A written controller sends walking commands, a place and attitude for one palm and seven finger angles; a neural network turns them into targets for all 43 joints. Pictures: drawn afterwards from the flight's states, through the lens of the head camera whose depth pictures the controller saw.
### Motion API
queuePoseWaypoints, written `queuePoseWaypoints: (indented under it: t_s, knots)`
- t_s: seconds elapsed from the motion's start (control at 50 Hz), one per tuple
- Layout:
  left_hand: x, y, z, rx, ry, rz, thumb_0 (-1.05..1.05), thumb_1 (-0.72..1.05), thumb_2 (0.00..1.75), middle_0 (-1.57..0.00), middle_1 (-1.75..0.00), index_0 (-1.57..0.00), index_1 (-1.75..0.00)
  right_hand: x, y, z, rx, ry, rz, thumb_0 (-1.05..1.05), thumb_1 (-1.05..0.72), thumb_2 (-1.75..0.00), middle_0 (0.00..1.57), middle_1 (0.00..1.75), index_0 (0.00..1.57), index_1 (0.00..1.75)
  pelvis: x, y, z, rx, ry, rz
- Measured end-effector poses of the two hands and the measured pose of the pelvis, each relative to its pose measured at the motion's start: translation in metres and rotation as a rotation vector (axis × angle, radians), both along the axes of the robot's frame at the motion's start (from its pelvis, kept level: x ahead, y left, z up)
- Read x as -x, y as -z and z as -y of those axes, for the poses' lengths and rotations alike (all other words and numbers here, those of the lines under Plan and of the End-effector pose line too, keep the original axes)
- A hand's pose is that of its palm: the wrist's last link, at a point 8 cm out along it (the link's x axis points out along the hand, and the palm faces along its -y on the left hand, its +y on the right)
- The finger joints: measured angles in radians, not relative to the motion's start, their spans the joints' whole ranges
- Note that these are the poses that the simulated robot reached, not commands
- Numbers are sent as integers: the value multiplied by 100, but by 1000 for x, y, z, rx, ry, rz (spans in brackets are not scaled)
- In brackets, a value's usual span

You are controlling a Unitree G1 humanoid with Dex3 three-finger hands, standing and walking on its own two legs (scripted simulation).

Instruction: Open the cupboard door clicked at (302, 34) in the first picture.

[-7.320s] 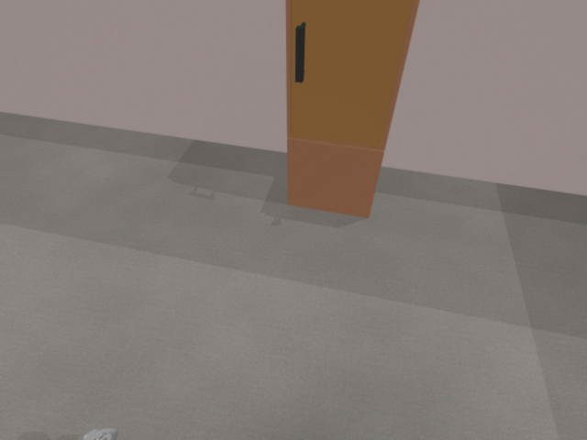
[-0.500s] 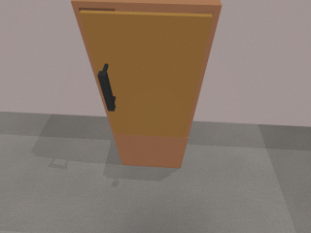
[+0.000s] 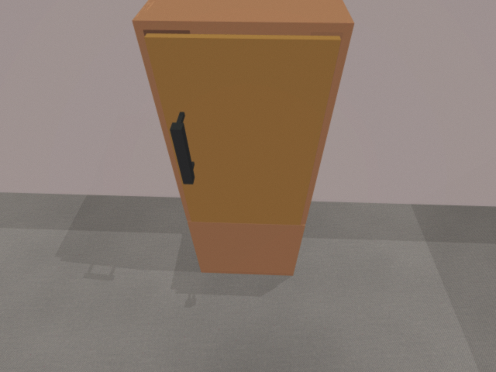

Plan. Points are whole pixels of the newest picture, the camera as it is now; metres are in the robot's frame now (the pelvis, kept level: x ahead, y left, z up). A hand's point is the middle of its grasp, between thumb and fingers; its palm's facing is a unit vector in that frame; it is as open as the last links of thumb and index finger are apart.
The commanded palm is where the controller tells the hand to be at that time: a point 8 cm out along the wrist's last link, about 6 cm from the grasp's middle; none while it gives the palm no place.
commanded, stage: look again from close up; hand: left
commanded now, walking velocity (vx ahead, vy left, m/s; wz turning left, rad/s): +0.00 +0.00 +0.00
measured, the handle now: (185, 149) +0.58 +0.19 +0.00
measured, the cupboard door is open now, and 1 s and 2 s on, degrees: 0 0 0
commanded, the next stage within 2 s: raise the hand with hooked fingers in 0.52 s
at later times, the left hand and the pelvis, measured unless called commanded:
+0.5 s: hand out of the picture +0.06 +0.17 -0.17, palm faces +0.00 -0.98 -0.20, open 7.4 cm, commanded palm none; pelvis +0.04 -0.01 +0.00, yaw -1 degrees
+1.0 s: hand (161, 336) +0.19 +0.16 -0.05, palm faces +0.01 -1.00 -0.02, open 8.4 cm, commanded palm +0.16 +0.23 -0.05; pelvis +0.00 -0.04 -0.08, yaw +1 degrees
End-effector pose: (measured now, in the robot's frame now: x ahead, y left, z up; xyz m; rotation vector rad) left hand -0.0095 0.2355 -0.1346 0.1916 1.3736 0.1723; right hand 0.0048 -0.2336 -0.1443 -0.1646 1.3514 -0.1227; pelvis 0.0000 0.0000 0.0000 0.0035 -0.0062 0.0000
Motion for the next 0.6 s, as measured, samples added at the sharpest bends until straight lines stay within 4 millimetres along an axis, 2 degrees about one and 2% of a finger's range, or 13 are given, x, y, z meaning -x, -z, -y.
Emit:
queuePoseWaypoints:
  t_s: [0.08,0.16,0.26,0.42,0.6]
  knots:
    - [0,2,7,17,-4,-28,1,90,90,-20,-30,-20,-29,7,1,-2,-4,10,-42,0,-91,-90,20,29,20,30,-6,-1,1,-1,2,-1]
    - [-9,5,16,34,-1,-29,1,90,90,-20,-30,-20,-29,3,1,-5,-9,18,-53,0,-91,-90,20,29,20,30,-13,-1,3,0,4,0]
    - [-29,8,24,47,8,-3,1,91,90,-20,-30,-20,-30,-12,2,-8,-16,21,-33,0,-91,-90,20,29,20,30,-21,-1,5,0,7,3]
    - [-55,9,20,34,16,37,2,92,90,-20,-30,-20,-30,-37,0,-1,3,21,5,1,-93,-90,20,30,20,30,-33,0,8,2,10,6]
    - [-74,8,19,29,17,65,1,91,90,-20,-30,-20,-29,-56,-2,4,15,9,26,0,-92,-90,20,29,20,30,-42,-1,11,2,7,6]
